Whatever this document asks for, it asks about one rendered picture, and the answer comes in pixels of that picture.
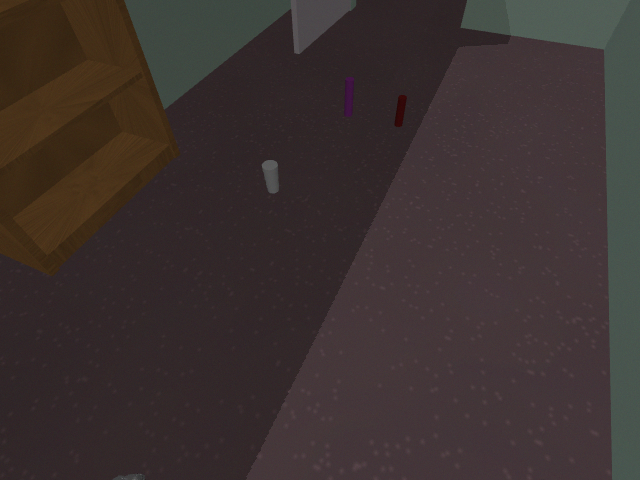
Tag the bookshelf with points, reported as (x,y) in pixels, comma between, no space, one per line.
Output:
(82,126)

